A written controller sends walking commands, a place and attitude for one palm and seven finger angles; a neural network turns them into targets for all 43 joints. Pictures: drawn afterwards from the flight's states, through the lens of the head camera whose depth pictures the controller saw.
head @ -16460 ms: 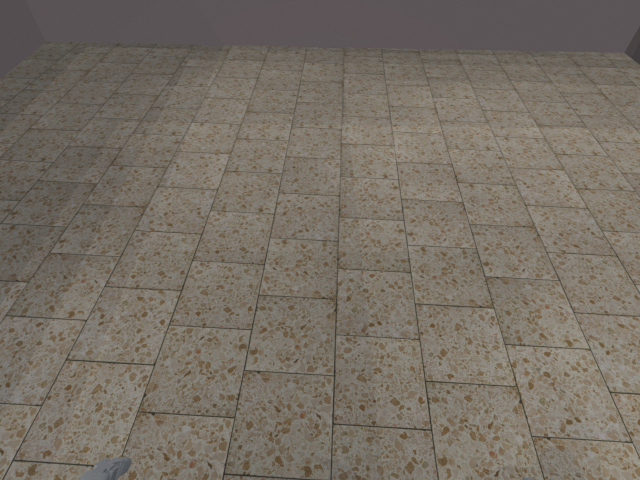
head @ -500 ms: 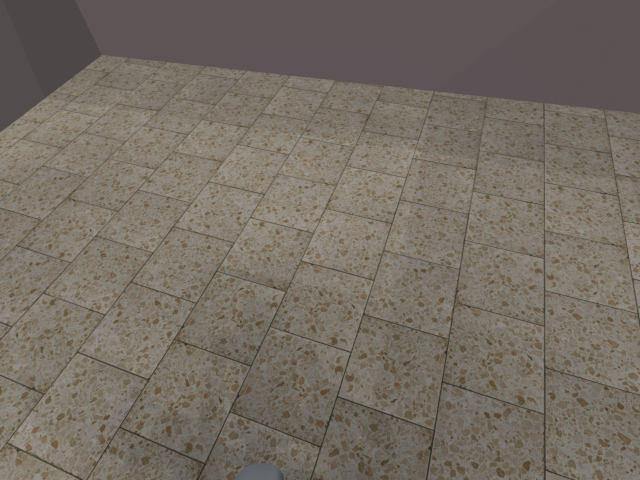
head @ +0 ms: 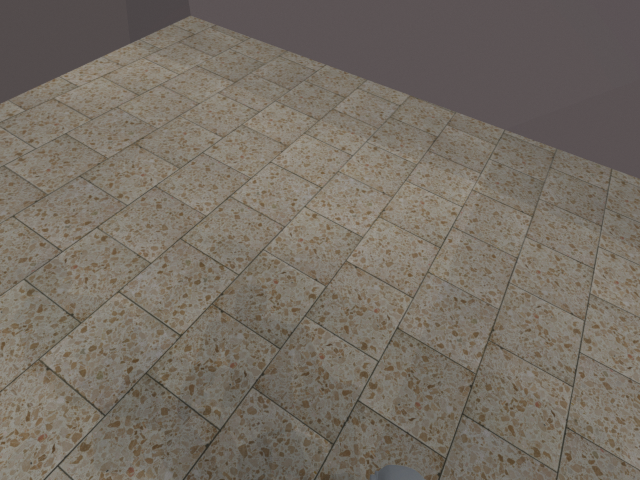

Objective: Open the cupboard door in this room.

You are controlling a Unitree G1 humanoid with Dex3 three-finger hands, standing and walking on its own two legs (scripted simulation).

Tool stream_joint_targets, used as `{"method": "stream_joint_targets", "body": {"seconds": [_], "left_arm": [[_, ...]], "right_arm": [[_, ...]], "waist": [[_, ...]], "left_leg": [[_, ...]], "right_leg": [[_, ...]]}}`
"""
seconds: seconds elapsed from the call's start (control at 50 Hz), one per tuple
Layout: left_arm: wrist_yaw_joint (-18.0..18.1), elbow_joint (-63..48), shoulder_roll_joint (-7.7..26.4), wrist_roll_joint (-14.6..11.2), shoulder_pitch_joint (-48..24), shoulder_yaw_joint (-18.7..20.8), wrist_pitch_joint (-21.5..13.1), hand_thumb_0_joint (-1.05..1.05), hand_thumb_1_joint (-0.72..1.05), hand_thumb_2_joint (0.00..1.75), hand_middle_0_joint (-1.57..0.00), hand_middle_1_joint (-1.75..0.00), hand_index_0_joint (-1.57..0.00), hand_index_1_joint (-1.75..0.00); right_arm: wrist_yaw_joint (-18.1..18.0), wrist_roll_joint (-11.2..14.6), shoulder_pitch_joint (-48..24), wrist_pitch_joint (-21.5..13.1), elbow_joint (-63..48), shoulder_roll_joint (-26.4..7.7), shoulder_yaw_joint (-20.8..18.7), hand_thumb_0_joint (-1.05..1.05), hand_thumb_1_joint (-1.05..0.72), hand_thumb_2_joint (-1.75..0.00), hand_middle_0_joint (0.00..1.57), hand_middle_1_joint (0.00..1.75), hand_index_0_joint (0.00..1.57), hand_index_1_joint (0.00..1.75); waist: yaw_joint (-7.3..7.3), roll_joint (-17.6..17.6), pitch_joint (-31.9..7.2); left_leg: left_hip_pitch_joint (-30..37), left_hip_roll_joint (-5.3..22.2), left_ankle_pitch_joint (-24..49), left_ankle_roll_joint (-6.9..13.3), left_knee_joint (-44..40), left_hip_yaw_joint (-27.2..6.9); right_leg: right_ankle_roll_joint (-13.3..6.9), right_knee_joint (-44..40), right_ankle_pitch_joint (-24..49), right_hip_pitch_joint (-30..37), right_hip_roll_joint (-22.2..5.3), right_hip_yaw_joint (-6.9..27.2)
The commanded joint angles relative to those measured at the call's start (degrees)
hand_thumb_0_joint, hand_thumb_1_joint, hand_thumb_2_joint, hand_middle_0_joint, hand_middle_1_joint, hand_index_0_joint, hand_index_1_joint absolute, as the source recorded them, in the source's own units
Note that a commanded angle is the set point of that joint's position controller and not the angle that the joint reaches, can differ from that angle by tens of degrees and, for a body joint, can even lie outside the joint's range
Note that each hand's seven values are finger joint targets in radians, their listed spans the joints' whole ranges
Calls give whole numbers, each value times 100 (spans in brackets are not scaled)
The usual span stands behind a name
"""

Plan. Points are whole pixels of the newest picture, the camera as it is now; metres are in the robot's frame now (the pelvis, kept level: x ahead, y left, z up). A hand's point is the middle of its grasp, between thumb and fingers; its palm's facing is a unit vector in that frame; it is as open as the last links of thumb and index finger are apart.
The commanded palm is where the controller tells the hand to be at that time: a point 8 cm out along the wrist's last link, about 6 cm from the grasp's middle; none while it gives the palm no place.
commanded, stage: turn or walk to find it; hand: left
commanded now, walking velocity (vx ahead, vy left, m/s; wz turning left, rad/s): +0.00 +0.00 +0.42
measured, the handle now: out of the picture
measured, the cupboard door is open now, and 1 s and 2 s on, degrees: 0 0 0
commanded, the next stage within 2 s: none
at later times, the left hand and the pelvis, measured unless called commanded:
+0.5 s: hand out of the picture +0.04 +0.12 -0.15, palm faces +0.21 -0.94 -0.28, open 7.4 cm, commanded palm none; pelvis -0.04 -0.08 -0.01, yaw +13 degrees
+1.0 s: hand out of the picture -0.21 +0.13 -0.20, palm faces +0.53 -0.82 -0.24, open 7.4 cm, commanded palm none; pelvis -0.10 -0.05 -0.02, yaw +27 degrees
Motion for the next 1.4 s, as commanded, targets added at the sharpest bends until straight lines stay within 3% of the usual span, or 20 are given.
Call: {"method": "stream_joint_targets", "body": {"seconds": [0.0,0.16,0.24,0.3,0.32,0.34,0.36,0.38,0.4,0.42,0.48,0.6,0.78,0.86,0.88,0.92,0.94,1.0,1.06,1.38], "left_arm": [[50,-444,379,14,-156,73,-80,0,90,90,-20,-30,-20,-30],[45,-742,161,-28,-742,4,-100,0,90,90,-20,-30,-20,-30],[54,-762,95,-71,-534,-13,-150,0,90,90,-20,-30,-20,-30],[93,-619,168,-96,-19,18,-218,0,90,90,-20,-30,-20,-30],[113,-584,356,-71,160,49,-278,0,90,90,-20,-30,-20,-30],[154,-566,752,-5,300,128,-337,0,90,90,-20,-30,-20,-30],[150,-618,972,28,309,165,-333,0,90,90,-20,-30,-20,-30],[145,-712,886,7,161,111,-295,0,90,90,-20,-30,-20,-30],[157,-776,643,-19,-191,142,-344,0,90,90,-20,-30,-20,-30],[158,-822,526,-26,-443,105,-310,0,90,90,-20,-30,-20,-30],[102,-773,282,-23,-319,10,-388,0,90,90,-20,-30,-20,-30],[101,-526,340,27,434,48,-403,0,90,90,-20,-30,-20,-30],[71,-255,729,124,951,151,-348,0,90,90,-20,-30,-20,-30],[62,-206,807,86,750,182,-299,0,90,90,-20,-30,-20,-30],[56,-219,732,30,662,170,-262,0,90,90,-20,-30,-20,-30],[19,-488,176,5,490,-10,-166,0,90,90,-20,-30,-20,-30],[40,-528,290,27,320,19,-92,0,90,90,-20,-30,-20,-30],[6,-343,387,43,153,84,-12,0,90,90,-20,-30,-20,-30],[-40,-217,357,53,365,76,-72,0,90,90,-20,-30,-20,-30],[29,-723,104,-46,-449,-6,-145,0,90,90,-20,-30,-20,-30]], "right_arm": [[-124,-1,611,-58,-184,-1185,-373,0,-90,-90,20,30,20,30],[-119,-82,850,-1,-108,-1189,-404,0,-90,-90,20,30,20,30],[-95,-92,787,43,-129,-1240,-434,0,-90,-90,20,30,20,30],[-65,-39,704,63,-162,-1184,-463,0,-90,-90,20,30,20,30],[-35,3,705,60,-165,-1042,-453,0,-90,-90,20,30,20,30],[4,50,814,43,-216,-732,-410,0,-90,-90,20,30,20,30],[-26,2,670,60,-354,-717,-432,0,-90,-90,20,30,20,30],[-17,-50,630,132,-329,-875,-500,0,-90,-90,20,30,20,30],[4,-85,805,245,-177,-880,-502,0,-90,-90,20,30,20,30],[30,-78,886,292,-98,-841,-522,0,-90,-90,20,30,20,30],[93,-75,976,325,16,-717,-480,0,-90,-90,20,30,20,30],[92,-79,377,340,-106,-807,-450,0,-90,-90,20,30,20,30],[78,39,-363,208,-316,-696,-272,0,-90,-90,20,30,20,30],[59,61,0,104,-237,-723,-246,0,-90,-90,20,30,20,30],[69,53,231,53,-173,-881,-272,0,-90,-90,20,30,20,30],[22,-1,465,41,-197,-1782,-473,0,-90,-90,20,30,20,30],[8,-21,491,101,-154,-1828,-466,0,-90,-90,20,30,20,30],[-103,-44,-215,75,-279,-1402,-330,0,-90,-90,20,30,20,30],[-104,-5,-134,-6,-292,-1311,-305,0,-90,-90,20,30,20,30],[-80,-88,577,54,-207,-1288,-457,0,-90,-90,20,30,20,30]], "waist": [[-240,885,-477],[-373,828,-422],[-288,999,-650],[-68,866,-861],[-5,510,-882],[27,-599,-1004],[91,-1245,-695],[-4,-586,-512],[-200,-875,-339],[-344,-568,-103],[-388,-466,32],[-66,-757,-24],[222,-1028,-508],[-54,-955,-780],[-221,-529,-902],[-398,1901,-729],[-446,1416,-592],[-193,1313,79],[-94,948,-179],[-320,1112,-703]], "left_leg": [[882,1557,3205,203,-463,-1514],[343,1576,2306,643,-479,-2321],[-24,1353,2403,568,-300,-2464],[-624,1027,1816,243,5,-2336],[-1179,789,1171,-17,306,-2062],[-2122,249,-325,-381,1171,-1224],[-2540,-285,-1936,-627,2388,-421],[-2289,-71,-1945,-603,3339,-540],[-2221,111,-1667,-626,3879,-672],[-2186,151,-1400,-643,4221,-563],[-2230,256,-700,-777,4658,-280],[-2331,433,-734,-921,4362,-216],[-1478,396,-1517,-815,2219,371],[-389,326,-538,-688,531,603],[338,447,260,-627,-217,456],[1067,2408,2539,162,-625,-1864],[539,2625,2518,506,-562,-1642],[-165,1852,1695,334,-734,-1321],[249,1523,2108,233,-638,-1030],[85,1435,2239,588,-310,-2340]], "right_leg": [[19,-18,-37,-595,-42,128],[-136,-1264,-566,-42,169,148],[-274,-2400,-520,832,419,62],[-350,-3920,578,2007,429,-29],[-406,-4569,962,2717,108,223],[-742,-4920,849,3476,-1080,1282],[-1380,-4971,1475,2897,-2161,2211],[-1639,-4957,1516,2063,-2188,1851],[-1556,-5162,889,1599,-1852,1621],[-1419,-5167,625,1343,-1593,1386],[-1179,-4958,1333,1438,-1061,395],[-1304,-4905,1490,1892,-1254,407],[-1554,-4343,3025,2503,-1547,58],[-1198,-3735,2917,2158,-1481,-325],[-907,-3245,2357,1665,-1319,-614],[-236,-1271,-1521,-396,-197,-848],[-305,-734,-1574,-242,-246,-424],[-257,-198,-642,-371,-203,-65],[-153,-28,-169,-407,-93,-104],[-236,-2174,-634,610,359,4]]}}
